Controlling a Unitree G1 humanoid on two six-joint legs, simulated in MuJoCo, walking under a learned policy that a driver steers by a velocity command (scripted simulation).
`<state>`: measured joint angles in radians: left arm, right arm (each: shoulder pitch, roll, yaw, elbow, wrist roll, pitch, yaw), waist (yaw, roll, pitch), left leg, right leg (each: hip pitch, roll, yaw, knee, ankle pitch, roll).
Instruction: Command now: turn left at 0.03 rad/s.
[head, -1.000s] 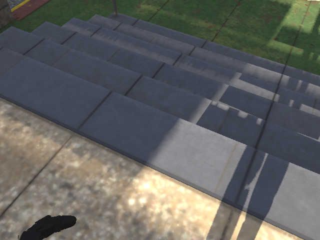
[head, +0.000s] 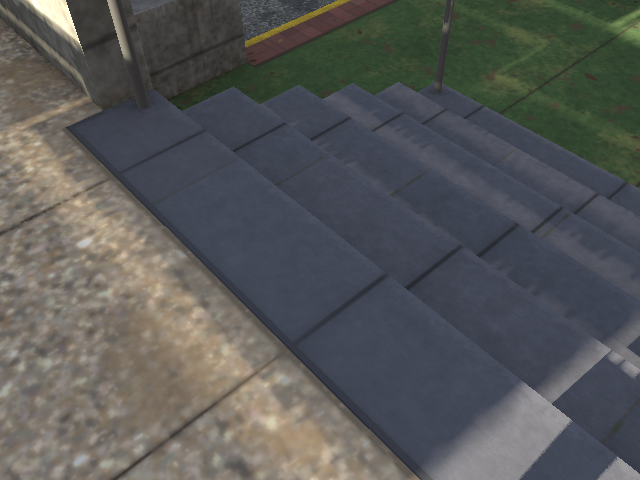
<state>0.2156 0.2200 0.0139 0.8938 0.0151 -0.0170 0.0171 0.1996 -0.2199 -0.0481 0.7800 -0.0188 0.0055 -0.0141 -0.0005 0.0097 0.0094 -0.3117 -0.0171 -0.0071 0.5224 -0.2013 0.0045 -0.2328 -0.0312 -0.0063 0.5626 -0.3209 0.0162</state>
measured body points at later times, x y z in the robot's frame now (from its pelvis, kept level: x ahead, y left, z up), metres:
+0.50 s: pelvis +0.02 -0.01 +0.00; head +0.03 -0.01 +0.45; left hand +0.08 +0.24 -0.14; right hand +0.11 -0.27 -0.14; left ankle +0.05 +0.12 -0.73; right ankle -0.01 -0.13 -0.73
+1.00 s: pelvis +0.13 +0.04 +0.01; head +0.13 +0.05 +0.46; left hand +0.22 +0.30 -0.13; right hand +0.10 -0.22 -0.13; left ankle +0.08 +0.12 -0.73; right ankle +0.12 -0.12 -0.65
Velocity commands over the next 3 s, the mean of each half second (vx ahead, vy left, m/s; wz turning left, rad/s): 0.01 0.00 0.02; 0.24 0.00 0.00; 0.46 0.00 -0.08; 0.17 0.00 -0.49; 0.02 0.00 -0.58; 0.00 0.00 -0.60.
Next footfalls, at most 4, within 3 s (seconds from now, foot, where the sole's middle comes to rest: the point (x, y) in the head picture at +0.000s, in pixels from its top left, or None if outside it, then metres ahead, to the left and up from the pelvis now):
1.32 right None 0.50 -0.11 -0.77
1.76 left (317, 411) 0.68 0.05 -0.77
2.22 right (410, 471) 0.54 -0.14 -0.77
2.70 left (320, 411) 0.68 0.05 -0.77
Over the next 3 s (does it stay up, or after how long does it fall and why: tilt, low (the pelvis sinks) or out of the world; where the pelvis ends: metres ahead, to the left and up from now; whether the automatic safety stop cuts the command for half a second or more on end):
stays up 0.60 -0.02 0.01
